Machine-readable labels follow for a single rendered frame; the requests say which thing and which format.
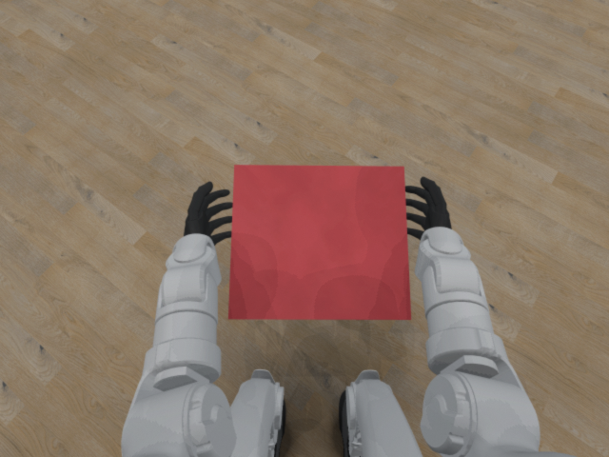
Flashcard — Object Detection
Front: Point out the left robot forearm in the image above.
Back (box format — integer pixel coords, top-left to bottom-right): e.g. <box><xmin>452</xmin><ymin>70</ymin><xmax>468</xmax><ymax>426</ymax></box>
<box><xmin>121</xmin><ymin>233</ymin><xmax>222</xmax><ymax>457</ymax></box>

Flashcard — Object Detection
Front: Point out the robot right thigh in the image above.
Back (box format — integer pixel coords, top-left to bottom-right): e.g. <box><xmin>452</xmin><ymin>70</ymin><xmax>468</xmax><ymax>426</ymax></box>
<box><xmin>345</xmin><ymin>379</ymin><xmax>422</xmax><ymax>457</ymax></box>

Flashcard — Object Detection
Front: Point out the robot left upper arm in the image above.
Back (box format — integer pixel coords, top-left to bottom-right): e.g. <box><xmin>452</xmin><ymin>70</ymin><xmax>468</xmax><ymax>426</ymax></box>
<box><xmin>122</xmin><ymin>381</ymin><xmax>237</xmax><ymax>457</ymax></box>

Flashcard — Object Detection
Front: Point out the robot right hand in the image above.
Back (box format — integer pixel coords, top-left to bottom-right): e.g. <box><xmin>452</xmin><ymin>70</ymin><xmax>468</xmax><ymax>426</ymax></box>
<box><xmin>405</xmin><ymin>177</ymin><xmax>452</xmax><ymax>241</ymax></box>

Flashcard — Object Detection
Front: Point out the robot right upper arm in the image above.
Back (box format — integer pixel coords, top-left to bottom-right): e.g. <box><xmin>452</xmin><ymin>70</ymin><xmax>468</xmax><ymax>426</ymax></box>
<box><xmin>420</xmin><ymin>370</ymin><xmax>577</xmax><ymax>457</ymax></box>

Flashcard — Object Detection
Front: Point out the right robot forearm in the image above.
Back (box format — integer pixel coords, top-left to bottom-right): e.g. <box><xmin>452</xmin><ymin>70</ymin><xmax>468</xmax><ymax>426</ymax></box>
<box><xmin>415</xmin><ymin>227</ymin><xmax>540</xmax><ymax>446</ymax></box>

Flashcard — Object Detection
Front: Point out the robot right foot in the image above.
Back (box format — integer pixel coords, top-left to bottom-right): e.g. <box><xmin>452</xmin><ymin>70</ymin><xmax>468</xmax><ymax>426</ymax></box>
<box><xmin>339</xmin><ymin>391</ymin><xmax>361</xmax><ymax>457</ymax></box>

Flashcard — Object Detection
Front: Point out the carton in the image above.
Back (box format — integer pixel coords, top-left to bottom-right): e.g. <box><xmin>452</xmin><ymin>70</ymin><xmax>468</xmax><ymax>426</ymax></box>
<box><xmin>228</xmin><ymin>165</ymin><xmax>411</xmax><ymax>320</ymax></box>

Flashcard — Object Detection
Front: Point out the robot left hand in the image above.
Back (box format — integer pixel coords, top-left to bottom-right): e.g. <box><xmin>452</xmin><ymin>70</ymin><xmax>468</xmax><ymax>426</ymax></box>
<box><xmin>184</xmin><ymin>182</ymin><xmax>233</xmax><ymax>246</ymax></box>

